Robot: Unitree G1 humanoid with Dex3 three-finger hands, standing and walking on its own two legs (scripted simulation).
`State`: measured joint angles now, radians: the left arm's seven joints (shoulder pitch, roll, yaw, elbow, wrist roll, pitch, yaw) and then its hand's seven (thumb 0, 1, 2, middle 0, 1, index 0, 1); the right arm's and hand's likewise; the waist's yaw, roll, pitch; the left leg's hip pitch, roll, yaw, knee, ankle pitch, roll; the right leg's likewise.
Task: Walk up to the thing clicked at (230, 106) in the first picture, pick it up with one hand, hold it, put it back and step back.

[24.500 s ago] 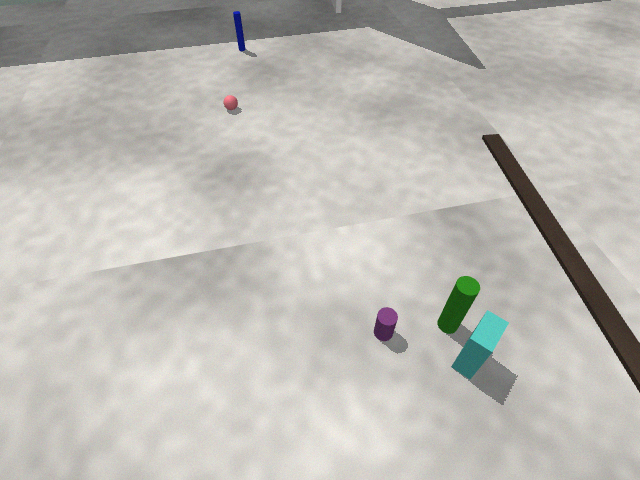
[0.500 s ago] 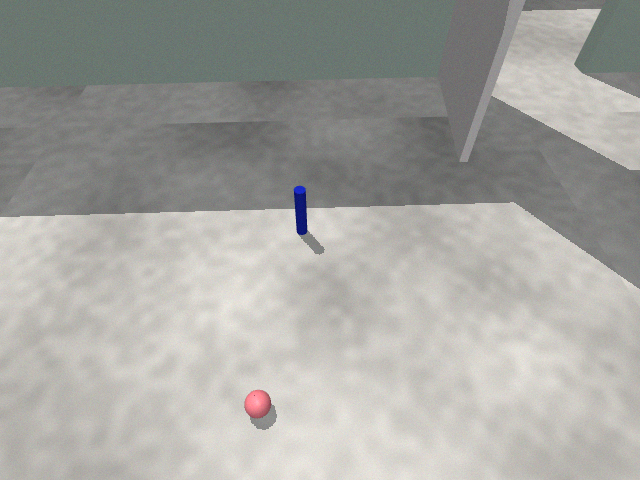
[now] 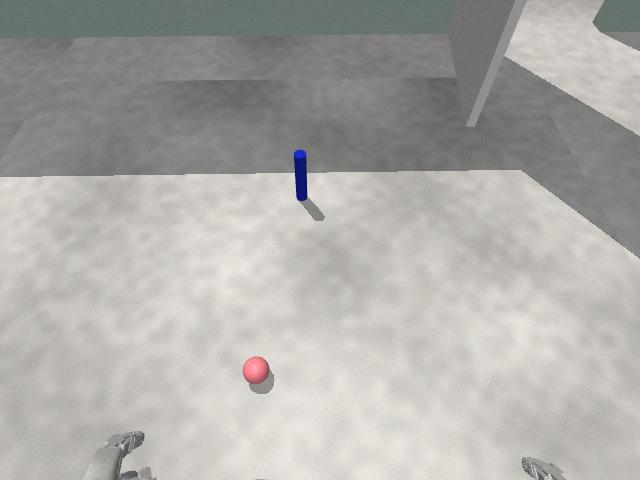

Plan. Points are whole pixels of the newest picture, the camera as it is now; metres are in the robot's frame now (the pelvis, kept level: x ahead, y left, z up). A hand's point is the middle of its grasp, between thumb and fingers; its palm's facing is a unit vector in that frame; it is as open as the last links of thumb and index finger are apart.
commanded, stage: rise first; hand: left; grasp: from above
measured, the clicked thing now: (256, 370) +0.45 +0.20 -0.73
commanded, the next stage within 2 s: none
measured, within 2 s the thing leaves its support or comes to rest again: neither
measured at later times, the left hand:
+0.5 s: hand (156, 477) +0.14 +0.26 -0.21, palm faces -0.13 -0.90 -0.41, open 13.9 cm
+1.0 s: hand out of the picture +0.14 +0.27 -0.28, palm faces -0.32 -0.78 -0.54, open 14.2 cm
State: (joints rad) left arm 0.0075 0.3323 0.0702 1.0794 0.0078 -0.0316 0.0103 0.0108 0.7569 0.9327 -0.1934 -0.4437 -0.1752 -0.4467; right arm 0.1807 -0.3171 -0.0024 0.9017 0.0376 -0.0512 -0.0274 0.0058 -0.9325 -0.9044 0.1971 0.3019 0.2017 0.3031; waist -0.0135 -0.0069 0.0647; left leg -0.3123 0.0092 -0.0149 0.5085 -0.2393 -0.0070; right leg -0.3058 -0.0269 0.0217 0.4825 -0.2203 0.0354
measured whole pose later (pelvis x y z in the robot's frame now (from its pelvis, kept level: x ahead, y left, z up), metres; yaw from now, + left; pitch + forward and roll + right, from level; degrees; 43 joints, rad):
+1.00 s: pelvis -0.01 +0.00 -0.14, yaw +0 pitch +25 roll -3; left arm 0.20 0.38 0.12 0.46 0.38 0.15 0.00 0.00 -0.54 0.96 -0.07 -1.08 -0.07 -1.08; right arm 0.16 -0.25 -0.02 0.52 0.00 -0.18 0.01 0.01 -0.91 -0.90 0.20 0.30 0.20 0.30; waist -0.03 0.01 -0.15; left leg -1.24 0.01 -0.06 1.42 -0.61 -0.01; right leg -1.21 -0.01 0.00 1.37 -0.59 0.04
